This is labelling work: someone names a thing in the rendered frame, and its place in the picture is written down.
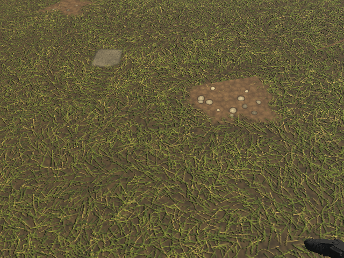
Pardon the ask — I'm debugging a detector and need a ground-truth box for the right robot hand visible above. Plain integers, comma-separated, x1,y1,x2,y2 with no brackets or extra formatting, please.
304,239,344,258

